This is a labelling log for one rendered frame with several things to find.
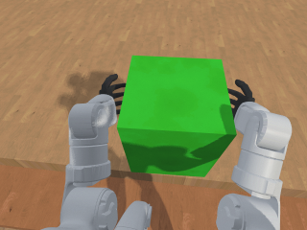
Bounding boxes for left robot upper arm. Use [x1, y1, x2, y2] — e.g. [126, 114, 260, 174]
[41, 187, 118, 230]

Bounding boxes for left robot hand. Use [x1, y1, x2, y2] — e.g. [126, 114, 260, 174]
[99, 74, 126, 115]

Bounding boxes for right robot upper arm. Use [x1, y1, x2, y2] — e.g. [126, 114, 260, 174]
[216, 193, 280, 230]

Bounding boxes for robot right forearm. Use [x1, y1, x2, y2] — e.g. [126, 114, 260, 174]
[231, 102, 293, 230]

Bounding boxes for right robot hand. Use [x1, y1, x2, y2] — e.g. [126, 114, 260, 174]
[227, 80, 255, 120]

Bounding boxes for robot left forearm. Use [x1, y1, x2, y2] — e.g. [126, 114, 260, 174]
[59, 94, 118, 221]

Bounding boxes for carton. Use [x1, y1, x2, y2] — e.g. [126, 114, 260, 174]
[117, 56, 237, 177]

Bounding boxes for robot left thigh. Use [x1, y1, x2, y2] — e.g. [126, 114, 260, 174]
[114, 200, 153, 230]

